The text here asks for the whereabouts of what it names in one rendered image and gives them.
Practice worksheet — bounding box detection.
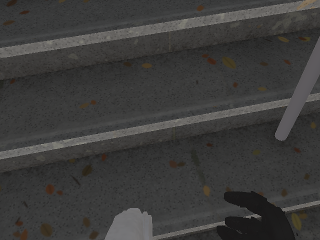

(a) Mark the right robot hand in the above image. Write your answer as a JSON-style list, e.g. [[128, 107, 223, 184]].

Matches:
[[216, 191, 298, 240]]

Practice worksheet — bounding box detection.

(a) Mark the left robot thigh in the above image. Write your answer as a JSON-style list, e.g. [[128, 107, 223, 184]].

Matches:
[[104, 210, 153, 240]]

